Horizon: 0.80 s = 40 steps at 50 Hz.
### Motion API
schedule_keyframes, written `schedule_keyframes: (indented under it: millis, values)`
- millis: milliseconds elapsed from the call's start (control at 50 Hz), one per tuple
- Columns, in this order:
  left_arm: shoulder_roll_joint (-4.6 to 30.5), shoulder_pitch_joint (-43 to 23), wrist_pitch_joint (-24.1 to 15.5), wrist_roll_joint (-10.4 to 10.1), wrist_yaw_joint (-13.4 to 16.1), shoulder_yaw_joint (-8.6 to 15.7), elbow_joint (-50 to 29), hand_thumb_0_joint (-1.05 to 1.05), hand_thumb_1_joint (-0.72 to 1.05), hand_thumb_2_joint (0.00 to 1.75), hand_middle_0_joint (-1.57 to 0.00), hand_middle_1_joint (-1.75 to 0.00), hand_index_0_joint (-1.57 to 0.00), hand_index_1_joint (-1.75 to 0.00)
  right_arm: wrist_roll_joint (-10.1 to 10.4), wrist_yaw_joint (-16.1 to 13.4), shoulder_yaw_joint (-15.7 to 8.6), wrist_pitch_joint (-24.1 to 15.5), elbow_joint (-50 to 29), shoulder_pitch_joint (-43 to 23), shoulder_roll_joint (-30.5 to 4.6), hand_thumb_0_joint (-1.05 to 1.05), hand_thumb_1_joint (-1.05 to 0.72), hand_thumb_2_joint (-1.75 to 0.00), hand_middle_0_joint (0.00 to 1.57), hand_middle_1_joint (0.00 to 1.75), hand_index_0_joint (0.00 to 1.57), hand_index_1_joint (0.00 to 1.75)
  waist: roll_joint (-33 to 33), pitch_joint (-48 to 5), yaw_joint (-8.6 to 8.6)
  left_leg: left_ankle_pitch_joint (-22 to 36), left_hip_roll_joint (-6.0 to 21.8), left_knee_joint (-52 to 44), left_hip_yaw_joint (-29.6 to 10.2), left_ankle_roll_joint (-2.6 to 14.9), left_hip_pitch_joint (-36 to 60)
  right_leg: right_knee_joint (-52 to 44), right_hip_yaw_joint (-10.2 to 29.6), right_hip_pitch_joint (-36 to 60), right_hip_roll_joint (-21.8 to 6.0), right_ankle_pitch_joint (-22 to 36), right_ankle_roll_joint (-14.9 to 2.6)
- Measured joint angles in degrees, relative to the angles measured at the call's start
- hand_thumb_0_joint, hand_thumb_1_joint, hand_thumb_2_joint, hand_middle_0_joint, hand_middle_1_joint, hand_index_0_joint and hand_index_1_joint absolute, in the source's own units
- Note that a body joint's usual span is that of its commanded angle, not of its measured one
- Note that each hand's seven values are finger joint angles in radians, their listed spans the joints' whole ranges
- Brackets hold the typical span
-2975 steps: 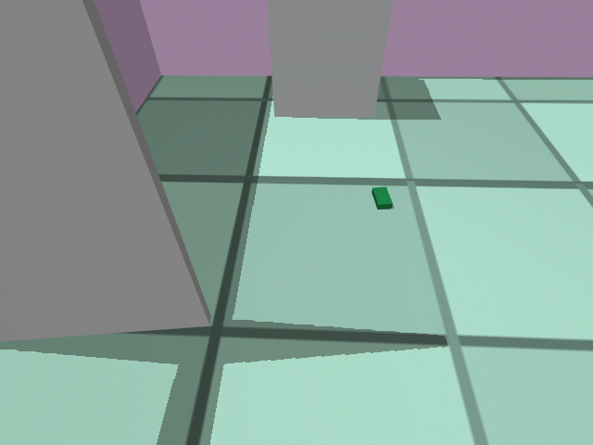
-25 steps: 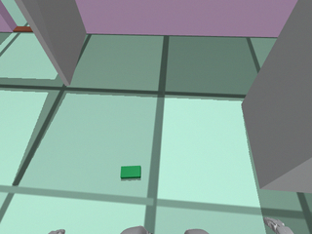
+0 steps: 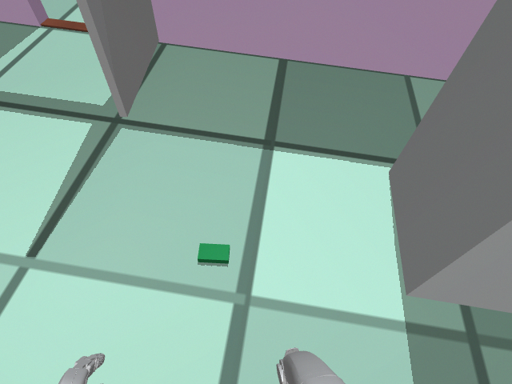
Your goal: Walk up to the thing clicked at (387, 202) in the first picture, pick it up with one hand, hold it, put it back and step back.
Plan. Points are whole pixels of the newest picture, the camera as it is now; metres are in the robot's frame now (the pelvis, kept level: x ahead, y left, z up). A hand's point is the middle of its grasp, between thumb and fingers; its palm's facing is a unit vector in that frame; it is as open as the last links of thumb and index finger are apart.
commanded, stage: step back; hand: left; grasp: from above
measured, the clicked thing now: (214, 253) +0.66 +0.13 -0.75
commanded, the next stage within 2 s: none
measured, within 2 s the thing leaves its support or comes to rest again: neither
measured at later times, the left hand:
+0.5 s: hand out of the picture -0.04 +0.22 -0.13, palm faces -0.07 -0.91 -0.41, open 7.4 cm
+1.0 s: hand out of the picture -0.22 +0.20 -0.17, palm faces -0.09 -0.92 -0.39, open 7.4 cm
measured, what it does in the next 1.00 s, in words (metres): walks backwards: right foot, then left foot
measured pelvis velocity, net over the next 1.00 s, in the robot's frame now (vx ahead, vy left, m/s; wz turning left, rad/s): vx -0.33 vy -0.07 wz -0.10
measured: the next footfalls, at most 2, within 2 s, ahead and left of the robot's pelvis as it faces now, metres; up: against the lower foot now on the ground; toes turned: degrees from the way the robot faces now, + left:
right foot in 0.28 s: -0.07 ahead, -0.15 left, +0.00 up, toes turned -2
left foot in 0.62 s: -0.19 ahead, +0.08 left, +0.00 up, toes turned -3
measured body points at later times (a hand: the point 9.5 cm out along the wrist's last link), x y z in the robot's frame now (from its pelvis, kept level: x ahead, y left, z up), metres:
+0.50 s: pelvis -0.16 -0.03 +0.00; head -0.11 -0.05 +0.44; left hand -0.03 +0.27 -0.11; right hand -0.09 -0.36 -0.12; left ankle -0.17 +0.11 -0.66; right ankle -0.11 -0.15 -0.73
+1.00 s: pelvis -0.33 -0.07 -0.02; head -0.27 -0.06 +0.42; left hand -0.22 +0.25 -0.14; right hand -0.21 -0.40 -0.11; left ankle -0.23 +0.08 -0.73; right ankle -0.37 -0.21 -0.74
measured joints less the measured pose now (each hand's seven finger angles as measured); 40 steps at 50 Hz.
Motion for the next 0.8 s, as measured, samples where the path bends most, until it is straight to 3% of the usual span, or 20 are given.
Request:
schedule_keyframes:
  millis: [60, 120, 200, 240, 280, 320, 340, 380, 400, 440, 480, 580, 620, 660, 680, 720, 760, 800]
  values:
    - [0.80, 1.91, -0.50, -0.56, -0.23, 0.71, -0.43, 0.01, 0.90, 0.90, -0.21, -0.30, -0.21, -0.30, 0.05, -0.32, 0.31, -0.01, -0.18, 0.09, 0.64, 0.01, -0.90, -0.90, 0.20, 0.30, 0.21, 0.30, -0.28, -1.34, 1.62, 2.86, 1.24, -3.01, 1.09, -0.48, -0.81, 9.51, 2.67, -0.34, 1.73, 1.17, -0.27]
    - [1.78, 3.18, -0.69, -0.44, -0.07, 1.47, -0.29, 0.01, 0.90, 0.90, -0.21, -0.30, -0.21, -0.30, 0.46, -0.67, 0.12, -0.47, -1.60, -0.98, 0.81, 0.01, -0.90, -0.90, 0.20, 0.30, 0.21, 0.30, -0.77, -0.95, 2.42, 4.29, 1.63, -2.96, 2.05, -0.74, -2.53, 9.38, 3.42, 2.61, 0.71, 1.82, 0.96]
    - [2.53, 4.31, -0.63, -0.27, 0.16, 1.65, 0.59, 0.01, 0.90, 0.90, -0.20, -0.30, -0.21, -0.30, 0.77, -0.96, -0.08, -0.92, -4.10, -3.25, 0.35, 0.01, -0.90, -0.90, 0.20, 0.30, 0.21, 0.30, -0.81, 0.35, 2.80, 5.16, 2.35, -0.67, 3.82, -0.92, -5.36, -0.76, 1.74, 7.75, -2.09, -0.07, 2.28]
    - [2.39, 4.60, -0.86, -0.26, -0.01, 1.48, 1.07, 0.01, 0.90, 0.90, -0.20, -0.30, -0.21, -0.30, 0.75, -0.90, -0.17, -0.77, -5.14, -4.28, -0.34, 0.01, -0.90, -0.90, 0.20, 0.30, 0.21, 0.30, -0.29, 0.77, 2.94, 5.32, 2.96, 1.18, 4.72, -1.41, -7.06, -9.21, -0.45, 10.71, -3.92, 0.45, 1.93]
    - [1.98, 4.84, -1.49, -0.15, -0.33, 1.33, 1.60, 0.01, 0.90, 0.90, -0.20, -0.30, -0.20, -0.30, 0.88, -0.76, -0.26, -0.28, -5.74, -5.23, -1.34, 0.01, -0.90, -0.90, 0.20, 0.30, 0.21, 0.30, 0.69, 0.81, 3.01, 5.07, 3.73, 3.97, 5.30, -2.08, -9.26, -18.64, -2.33, 13.98, -4.95, 4.84, 1.21]
    - [-0.11, 3.91, -1.82, 0.37, -0.67, 1.01, 2.81, 0.01, 0.90, 0.90, -0.20, -0.30, -0.20, -0.30, 1.33, -0.86, -0.96, 0.43, -5.18, -6.09, -2.95, 0.01, -0.90, -0.90, 0.20, 0.30, 0.21, 0.30, 5.30, 2.04, 1.63, 5.35, 5.78, 6.09, 2.50, -2.17, -10.56, -20.43, -5.00, 14.97, -2.65, 7.47, 0.54]
    - [-0.75, 4.11, -1.86, 0.52, -1.10, 0.65, 2.65, 0.01, 0.90, 0.90, -0.20, -0.30, -0.21, -0.30, 1.61, -1.03, -1.27, 0.86, -4.70, -5.72, -3.22, 0.01, -0.90, -0.90, 0.20, 0.30, 0.21, 0.30, 6.23, 1.50, 1.17, 2.26, 4.88, 7.30, 0.70, -1.80, -11.58, -20.19, -5.85, 14.42, -2.58, 7.83, 0.24]
    - [-0.95, 4.84, -1.73, 0.89, -1.59, 0.08, 1.77, 0.01, 0.90, 0.90, -0.21, -0.30, -0.21, -0.30, 1.94, -1.37, -1.46, 1.53, -3.40, -4.60, -2.78, 0.01, -0.90, -0.90, 0.20, 0.30, 0.21, 0.30, 4.49, -0.13, 2.41, -7.11, 0.45, 15.67, -0.66, -1.72, -13.83, -19.09, -4.62, 12.34, -4.40, 8.29, -0.50]
    - [-1.03, 5.05, -1.60, 0.97, -1.56, -0.01, 1.44, 0.01, 0.90, 0.90, -0.21, -0.30, -0.21, -0.30, 2.08, -1.28, -1.35, 1.64, -2.88, -3.94, -2.66, 0.01, -0.90, -0.90, 0.20, 0.30, 0.21, 0.30, 3.45, -0.69, 3.04, -8.84, -1.53, 20.18, -0.90, -1.56, -14.37, -19.46, -3.74, 11.72, -5.32, 9.03, -0.65]
    - [-1.48, 4.97, -1.39, 1.00, -1.29, -0.08, 0.91, 0.01, 0.90, 0.90, -0.21, -0.30, -0.21, -0.30, 2.30, -1.05, -1.15, 1.44, -2.31, -2.27, -2.99, 0.01, -0.90, -0.90, 0.20, 0.30, 0.21, 0.30, 2.82, -1.75, 3.14, -8.71, -4.28, 26.96, -2.09, -1.43, -14.63, -21.48, -3.43, 10.90, -6.42, 11.14, -0.73]
    - [-1.69, 4.23, -1.30, 1.14, -1.06, 0.13, 0.14, 0.01, 0.90, 0.90, -0.21, -0.30, -0.21, -0.30, 2.28, -1.19, -1.07, 1.00, -1.98, -0.48, -3.29, 0.01, -0.90, -0.90, 0.20, 0.30, 0.21, 0.30, 2.88, -2.56, 2.83, -8.28, -5.29, 29.70, -2.71, -1.71, -13.59, -22.96, -3.97, 9.55, -6.80, 13.01, -0.68]
    - [-0.74, 0.82, -1.75, 1.46, -0.04, 0.42, -3.39, 0.01, 0.90, 0.90, -0.21, -0.30, -0.21, -0.30, 1.84, -1.60, -0.66, 0.31, -1.11, 2.29, -2.87, 0.01, -0.90, -0.90, 0.20, 0.30, 0.20, 0.30, 2.90, -1.40, 1.34, -10.25, -2.63, 15.84, -0.49, -2.23, -5.30, -22.66, -7.14, 5.73, -6.91, 15.80, -0.29]
    - [0.13, -0.90, -1.56, 0.93, 0.12, 0.38, -4.84, 0.01, 0.90, 0.90, -0.21, -0.30, -0.21, -0.30, 1.34, -1.58, -0.60, -0.19, -0.90, 2.93, -2.13, 0.01, -0.90, -0.90, 0.20, 0.30, 0.20, 0.30, 2.02, -0.31, 0.64, -4.94, -1.42, 4.21, 1.14, -1.63, -0.96, -19.97, -8.61, 3.66, -7.52, 15.63, 0.01]
    - [1.66, -2.36, -0.84, 0.32, 0.23, 0.80, -5.12, 0.01, 0.90, 0.90, -0.21, -0.30, -0.21, -0.30, 0.51, -1.44, -0.44, -0.26, 0.05, 2.06, 0.35, 0.01, -0.90, -0.90, 0.20, 0.30, 0.20, 0.30, -2.99, 1.96, 1.64, -2.67, -3.85, 1.93, 3.43, -0.60, 0.37, -16.53, -5.83, 2.23, -9.30, 14.23, -0.31]
    - [1.63, -2.27, -0.41, 0.10, 0.33, 0.89, -4.82, 0.01, 0.90, 0.90, -0.21, -0.30, -0.21, -0.30, 0.18, -1.03, -0.10, -0.14, -0.03, 2.18, 0.86, 0.01, -0.90, -0.90, 0.20, 0.30, 0.21, 0.30, -3.62, 1.87, 1.81, -2.25, -3.72, 2.28, 3.74, -0.41, -0.12, -13.54, -4.32, 1.31, -8.02, 9.22, -0.53]
    - [0.78, -1.73, 0.41, 0.13, 0.33, 0.50, -3.60, 0.01, 0.90, 0.90, -0.20, -0.30, -0.21, -0.30, -0.17, -0.59, 0.29, -0.21, -0.31, 2.53, 0.71, 0.01, -0.90, -0.90, 0.20, 0.30, 0.21, 0.30, -1.67, 0.93, 0.40, -1.36, -1.69, 2.95, 1.89, -0.16, -1.72, -3.63, -2.66, -0.34, -3.68, 0.42, -0.28]
    - [0.41, -0.81, 0.74, -0.24, -0.09, 0.28, -2.80, 0.01, 0.90, 0.90, -0.20, -0.30, -0.21, -0.30, -0.49, -0.87, 0.34, -0.28, -0.45, 2.34, 0.53, 0.01, -0.90, -0.90, 0.20, 0.30, 0.21, 0.30, -0.48, -0.04, 0.15, 0.63, 0.02, 1.28, 1.02, -0.33, -2.45, 5.94, -0.33, -1.14, -0.52, -1.35, -0.31]
    - [0.55, 0.59, 0.55, -0.44, -0.45, 0.40, -2.63, 0.01, 0.90, 0.90, -0.21, -0.30, -0.21, -0.30, -0.32, -1.24, 0.26, -0.45, -1.09, 1.61, 0.26, 0.01, -0.90, -0.90, 0.20, 0.30, 0.21, 0.30, -0.38, -1.03, 0.97, 2.53, 1.18, -0.32, 1.53, -0.72, -3.52, 11.65, 1.60, -0.95, 0.59, -0.75, -0.16]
